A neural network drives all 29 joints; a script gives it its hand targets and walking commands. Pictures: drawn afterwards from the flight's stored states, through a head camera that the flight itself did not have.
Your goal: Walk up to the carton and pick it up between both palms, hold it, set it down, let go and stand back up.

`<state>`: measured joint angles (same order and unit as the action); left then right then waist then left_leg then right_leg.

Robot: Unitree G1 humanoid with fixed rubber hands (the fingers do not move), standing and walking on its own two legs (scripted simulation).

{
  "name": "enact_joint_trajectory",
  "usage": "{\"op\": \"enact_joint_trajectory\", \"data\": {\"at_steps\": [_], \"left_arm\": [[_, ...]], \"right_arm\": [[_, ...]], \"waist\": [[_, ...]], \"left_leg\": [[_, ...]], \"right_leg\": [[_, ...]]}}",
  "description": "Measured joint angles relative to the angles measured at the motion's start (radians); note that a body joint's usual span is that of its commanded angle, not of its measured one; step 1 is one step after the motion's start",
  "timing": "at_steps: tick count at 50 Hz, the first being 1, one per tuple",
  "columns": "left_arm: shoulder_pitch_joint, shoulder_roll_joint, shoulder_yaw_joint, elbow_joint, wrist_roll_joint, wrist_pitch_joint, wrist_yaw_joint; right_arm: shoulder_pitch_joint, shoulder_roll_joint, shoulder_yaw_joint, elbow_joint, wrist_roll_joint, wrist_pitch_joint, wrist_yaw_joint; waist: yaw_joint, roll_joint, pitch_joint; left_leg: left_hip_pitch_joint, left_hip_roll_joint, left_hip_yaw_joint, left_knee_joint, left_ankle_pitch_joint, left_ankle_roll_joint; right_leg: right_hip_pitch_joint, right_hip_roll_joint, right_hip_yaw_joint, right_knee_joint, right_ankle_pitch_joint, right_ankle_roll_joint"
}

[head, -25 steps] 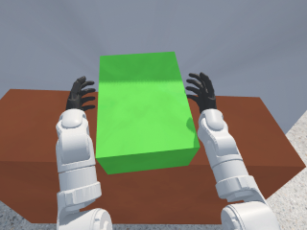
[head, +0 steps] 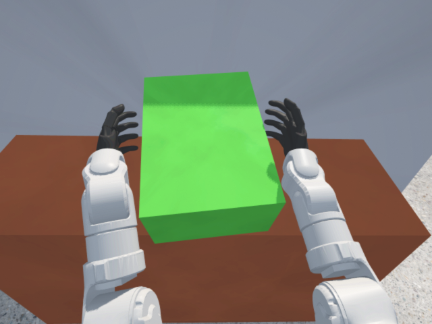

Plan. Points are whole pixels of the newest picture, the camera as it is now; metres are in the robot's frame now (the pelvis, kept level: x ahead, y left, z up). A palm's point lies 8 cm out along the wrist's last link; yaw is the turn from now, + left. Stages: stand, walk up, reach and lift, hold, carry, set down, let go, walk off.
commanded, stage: hold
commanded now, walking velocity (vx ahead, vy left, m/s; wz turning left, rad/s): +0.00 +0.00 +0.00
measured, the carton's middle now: (204, 152) +0.43 +0.00 +0.12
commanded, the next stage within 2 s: none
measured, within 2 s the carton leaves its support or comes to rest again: neither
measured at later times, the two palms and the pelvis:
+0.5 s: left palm (106, 152) +0.35 +0.16 +0.20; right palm (291, 144) +0.35 -0.15 +0.19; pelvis +0.00 +0.00 +0.00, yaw +0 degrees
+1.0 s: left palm (105, 150) +0.35 +0.16 +0.20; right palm (290, 141) +0.35 -0.15 +0.20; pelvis +0.01 +0.00 +0.00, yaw +1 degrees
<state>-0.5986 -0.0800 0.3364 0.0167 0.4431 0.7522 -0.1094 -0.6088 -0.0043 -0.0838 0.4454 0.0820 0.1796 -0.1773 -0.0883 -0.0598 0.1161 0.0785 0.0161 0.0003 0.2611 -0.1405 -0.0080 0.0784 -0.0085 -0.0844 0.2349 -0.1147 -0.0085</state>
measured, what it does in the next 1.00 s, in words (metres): stands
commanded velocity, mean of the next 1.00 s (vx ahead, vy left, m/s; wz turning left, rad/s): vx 0.00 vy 0.00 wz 0.00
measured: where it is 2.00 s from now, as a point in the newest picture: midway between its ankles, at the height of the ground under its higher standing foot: outside the picture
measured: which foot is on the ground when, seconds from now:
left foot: down 0.00-1.00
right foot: down 0.00-1.00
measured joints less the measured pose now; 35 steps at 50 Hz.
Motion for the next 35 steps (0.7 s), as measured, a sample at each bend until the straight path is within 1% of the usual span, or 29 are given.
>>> {"op": "enact_joint_trajectory", "data": {"at_steps": [4, 9, 13, 16, 21, 25, 32, 35], "left_arm": [[0.013, 0.012, 0.0, -0.022, -0.008, -0.004, 0.003], [0.005, 0.022, 0.006, -0.001, -0.014, -0.006, 0.004], [0.016, 0.028, -0.015, -0.033, -0.021, -0.009, 0.013], [0.027, 0.029, -0.013, -0.047, -0.014, -0.007, 0.001], [0.043, 0.012, 0.0, -0.05, -0.012, 0.006, -0.013], [0.056, 0.014, -0.023, -0.082, -0.022, 0.006, 0.003], [0.012, 0.007, -0.007, -0.016, -0.005, 0.008, 0.001], [0.015, 0.012, -0.019, -0.033, -0.014, 0.009, 0.012]], "right_arm": [[-0.006, 0.002, 0.022, -0.014, 0.011, 0.0, -0.012], [-0.014, 0.02, 0.005, 0.001, 0.0, 0.002, -0.012], [0.001, 0.015, 0.019, -0.036, 0.013, -0.002, -0.022], [0.004, 0.009, 0.036, -0.049, 0.023, 0.006, -0.03], [0.025, 0.011, 0.036, -0.045, 0.017, 0.017, -0.025], [0.044, 0.007, 0.042, -0.081, 0.035, 0.01, -0.029], [0.0, 0.011, -0.004, -0.01, 0.001, 0.013, -0.003], [0.0, 0.005, 0.005, -0.022, 0.01, 0.007, -0.006]], "waist": [[-0.003, -0.002, 0.012], [-0.003, -0.008, -0.003], [-0.004, 0.001, -0.006], [-0.009, 0.006, 0.003], [-0.013, 0.001, -0.004], [-0.014, -0.005, -0.003], [-0.003, -0.01, -0.005], [-0.002, -0.004, -0.003]], "left_leg": [[-0.002, 0.003, -0.002, 0.006, -0.001, -0.002], [-0.016, 0.001, -0.005, 0.004, -0.001, -0.003], [-0.022, 0.002, -0.008, 0.01, -0.004, -0.004], [-0.006, 0.003, -0.009, 0.018, -0.013, -0.003], [0.008, -0.001, -0.008, 0.009, -0.013, -0.001], [0.001, 0.001, -0.007, 0.018, -0.016, -0.002], [-0.008, -0.002, 0.0, 0.001, -0.003, 0.0], [-0.021, -0.001, -0.001, 0.005, -0.002, 0.0]], "right_leg": [[0.002, 0.003, -0.002, 0.0, 0.001, -0.002], [-0.016, 0.001, -0.006, 0.009, -0.005, -0.004], [-0.012, 0.002, -0.009, -0.002, -0.001, -0.002], [0.009, 0.003, -0.009, -0.006, -0.003, 0.001], [0.02, 0.0, -0.009, -0.008, -0.007, 0.002], [0.015, 0.001, -0.008, -0.004, -0.006, 0.001], [-0.007, -0.002, -0.001, 0.001, -0.003, -0.001], [-0.017, -0.001, -0.002, -0.001, 0.0, 0.0]]}}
